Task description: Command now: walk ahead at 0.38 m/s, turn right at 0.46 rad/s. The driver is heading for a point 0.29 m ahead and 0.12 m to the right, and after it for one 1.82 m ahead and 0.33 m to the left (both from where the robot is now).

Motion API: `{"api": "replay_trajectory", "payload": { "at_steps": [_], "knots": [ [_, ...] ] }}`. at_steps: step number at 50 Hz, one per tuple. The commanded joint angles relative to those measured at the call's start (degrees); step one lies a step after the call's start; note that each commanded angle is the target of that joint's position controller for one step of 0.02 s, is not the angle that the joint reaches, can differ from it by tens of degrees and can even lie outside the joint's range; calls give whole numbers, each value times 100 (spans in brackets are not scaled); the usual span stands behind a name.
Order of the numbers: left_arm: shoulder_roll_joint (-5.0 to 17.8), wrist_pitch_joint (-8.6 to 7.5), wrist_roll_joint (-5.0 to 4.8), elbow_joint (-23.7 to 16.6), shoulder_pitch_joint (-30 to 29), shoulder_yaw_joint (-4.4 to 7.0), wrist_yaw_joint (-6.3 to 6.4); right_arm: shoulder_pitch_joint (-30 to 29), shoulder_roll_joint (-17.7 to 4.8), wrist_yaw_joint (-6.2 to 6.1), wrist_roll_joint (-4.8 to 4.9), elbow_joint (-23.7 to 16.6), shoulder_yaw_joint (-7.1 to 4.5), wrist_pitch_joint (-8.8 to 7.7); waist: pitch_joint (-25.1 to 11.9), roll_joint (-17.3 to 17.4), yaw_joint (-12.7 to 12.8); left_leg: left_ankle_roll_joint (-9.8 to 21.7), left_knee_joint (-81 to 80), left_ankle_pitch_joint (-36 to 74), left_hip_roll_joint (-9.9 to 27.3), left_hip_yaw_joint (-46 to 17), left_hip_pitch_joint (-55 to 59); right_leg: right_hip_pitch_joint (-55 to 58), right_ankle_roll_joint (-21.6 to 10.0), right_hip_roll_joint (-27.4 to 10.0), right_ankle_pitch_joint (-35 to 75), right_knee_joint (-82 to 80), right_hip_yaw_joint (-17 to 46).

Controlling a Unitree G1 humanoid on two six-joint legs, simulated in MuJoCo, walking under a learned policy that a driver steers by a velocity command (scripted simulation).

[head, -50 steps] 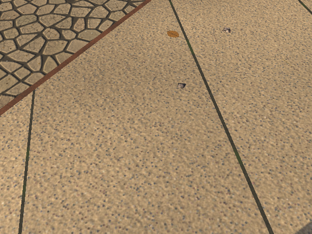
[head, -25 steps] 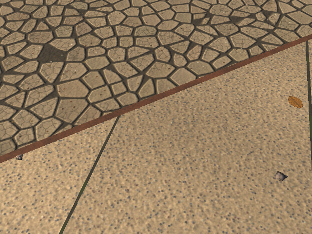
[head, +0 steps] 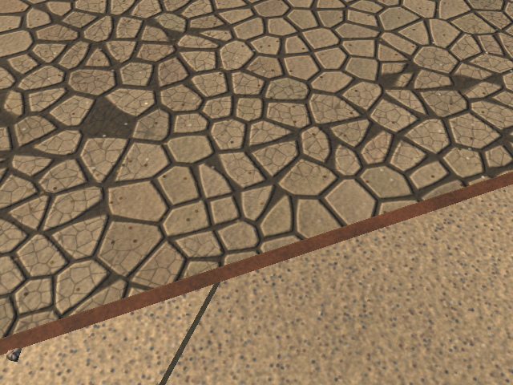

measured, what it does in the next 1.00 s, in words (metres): walks ahead, turning left: right foot, then left foot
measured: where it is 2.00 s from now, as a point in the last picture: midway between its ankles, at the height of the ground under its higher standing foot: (178, 192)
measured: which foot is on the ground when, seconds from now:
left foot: down 0.00-0.06, up 0.08-0.68, down 0.70-1.00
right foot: up 0.00-0.06, down 0.08-0.72, up 0.74-1.00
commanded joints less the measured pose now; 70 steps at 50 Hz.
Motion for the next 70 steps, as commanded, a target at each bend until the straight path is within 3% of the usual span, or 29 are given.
{"api": "replay_trajectory", "payload": {
  "at_steps": [1,2,3,4,5,6,7,9,11,15,18,21,24,32,36,37,38,39,41,43,47,48,58,62,63,64,65,67,70],
  "knots": [
    [511,-187,-2,-344,205,234,-199,-214,-1064,-262,-34,-384,-253,23,-817,686,254,-779,899,5871,1108,160,-654,2042,-19,918,947,-707,-726],
    [833,-41,424,131,1682,375,-196,-8,-1672,279,-632,-412,-265,-59,-396,1076,1101,-1718,1085,7129,1335,297,-2000,3624,163,939,-490,-23,-211],
    [1425,66,452,863,4142,673,-14,-1401,-1882,488,-678,-972,-440,-186,-856,376,2108,-2601,2738,7378,1216,434,-3318,5771,-210,886,-247,80,-34],
    [1290,58,648,1261,4158,643,123,-1193,-1026,690,-482,-709,-249,-209,-1727,-1651,2263,-2469,6415,70,585,-298,-3816,6592,-1107,-81,1591,-342,1055],
    [1348,42,642,998,3912,520,68,-273,19,828,-361,-820,-2,-141,-3015,-914,1453,-2526,7009,-1680,85,-1048,-3967,7366,-2113,-965,5746,-335,2638],
    [1685,-80,540,691,2702,609,13,551,-260,750,-135,-924,-113,-105,-2625,-222,677,-2117,7258,-1544,282,-2033,-4731,6815,-2848,-1955,4647,-605,4158],
    [1238,-140,436,271,1353,564,19,-218,-1144,604,-42,-936,-274,-52,-1319,356,704,-1789,7124,-1410,616,-1695,-4978,5054,-2594,-1630,2763,-1063,3527],
    [368,-121,103,-88,-42,184,-50,258,-946,357,-585,-801,-209,135,-965,714,-175,-1288,5517,-1173,1486,-1428,-3379,2150,-2007,-1007,658,-2049,2352],
    [560,-93,52,-198,-370,195,-224,986,-564,482,-496,-414,-119,175,-712,241,-605,-1437,5269,-573,1616,-835,-1237,-242,-1570,-347,157,-2383,1381],
    [1436,-231,162,-154,301,461,61,186,-897,752,-243,-492,-224,263,-867,184,357,-1609,3643,140,1549,-603,-1955,1382,-979,-613,-2151,-2287,1051],
    [1232,-195,131,10,1302,512,305,-1027,-1085,330,-231,-923,-285,53,-674,-299,1017,-1295,4213,-167,1671,-1297,-4166,3596,-2022,-1837,-2560,-2454,2382],
    [683,-234,161,-341,660,333,368,-832,-829,103,-331,-692,-172,-37,-754,-40,742,-1247,4299,-184,1747,-1214,-4260,3983,-1950,-1657,-1832,-2657,1601],
    [1017,-220,209,-671,202,466,477,-781,-581,297,-417,-635,-125,89,-697,7,667,-1248,3391,-11,1590,-287,-3251,3640,-1657,-1090,-1175,-2819,282],
    [1295,-79,550,-795,251,777,618,-894,-733,701,-171,-806,-189,246,-773,-406,620,-746,1577,248,1476,-212,-2474,4494,-1359,-1795,-360,-2561,-248],
    [1000,8,464,-638,281,634,634,-764,-1069,759,-94,-882,-470,96,-943,53,294,134,91,2721,1099,-244,-953,3761,-475,-1367,-2037,-1616,-785],
    [420,1,512,-956,491,460,630,-315,-1671,556,-130,-797,-648,-6,-1509,1195,459,1270,305,4137,2259,-1896,310,2693,138,-525,-3673,-237,-1511],
    [180,-126,581,-1145,26,277,553,480,-1717,454,-327,-635,-673,-163,-1340,921,-113,1830,-211,1876,2869,-3707,1134,982,270,82,-4808,516,-479],
    [203,-129,593,-1021,-350,231,416,791,-1415,333,-543,-342,-649,-310,-442,800,-409,1291,-659,-860,2704,-3766,1074,-217,113,-34,-4354,1028,453],
    [780,-45,643,-681,-93,418,323,308,-818,401,-265,-386,-411,-273,-215,1085,-132,846,-724,-1320,2309,-3206,935,-875,59,16,-3677,2094,519],
    [677,9,632,-489,-42,338,193,-98,-590,502,-128,-496,-240,-197,-2,896,77,557,-775,-931,2155,-2506,-55,-564,40,-148,-3030,2285,251],
    [490,16,417,-353,-286,210,-117,-32,-771,410,-360,-521,-161,-190,4,804,-28,610,-1098,-260,2276,-2016,-385,-715,49,-152,-1603,1580,243],
    [783,233,185,-486,-315,351,-155,243,-1343,336,96,-367,-444,35,-129,351,-16,374,-1268,580,2020,-1721,-436,-382,142,-307,-1386,1366,-14],
    [519,491,255,-601,-627,262,-296,159,-905,152,-121,-61,-368,-41,499,572,140,-27,-1640,2637,2127,173,139,301,-560,120,-1184,-44,-345],
    [896,497,243,-141,1202,435,-148,171,-1294,-2,-272,-51,-438,178,-880,843,1015,-227,2228,7725,2244,693,311,2546,-1215,1054,-2983,122,-936],
    [1342,455,358,144,2242,611,-77,230,-1194,-33,-197,-201,-368,182,-1511,185,1455,-376,4249,6541,1989,735,-1372,4584,-1615,602,-3959,-425,199],
    [1835,506,179,64,2165,819,-45,106,-824,97,-108,-550,-304,69,-2074,-1455,1248,-755,6750,1090,543,377,-3824,6183,-2402,-792,-5922,-1465,3766],
    [1719,489,119,-102,1810,739,-74,-495,-957,140,-170,-757,-287,-57,-2039,-659,1142,-690,7243,-236,432,-837,-4872,6287,-2536,-1181,-4844,-2041,5131],
    [1560,471,108,145,1773,724,62,-885,-958,183,-117,-924,-198,-214,-968,388,882,-652,5936,316,1178,-1156,-4612,4861,-2126,-947,-3123,-2148,3754],
    [1194,402,112,120,1192,564,119,-700,-919,150,-357,-835,-168,188,-289,281,294,-904,4479,-24,1498,-1086,-3617,3088,-1856,-206,-3019,-2413,2628]
  ]
}}
Next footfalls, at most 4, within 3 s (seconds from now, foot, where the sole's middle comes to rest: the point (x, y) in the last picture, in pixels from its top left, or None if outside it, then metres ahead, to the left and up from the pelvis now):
0.08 right None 0.29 -0.08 -0.77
0.70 left None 0.23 0.18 -0.77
1.24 right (205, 306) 0.66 0.12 -0.77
1.80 left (149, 198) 1.12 0.32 -0.87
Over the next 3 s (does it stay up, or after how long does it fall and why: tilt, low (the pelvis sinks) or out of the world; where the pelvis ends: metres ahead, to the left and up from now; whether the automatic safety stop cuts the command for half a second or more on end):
stays up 2.06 0.57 -0.12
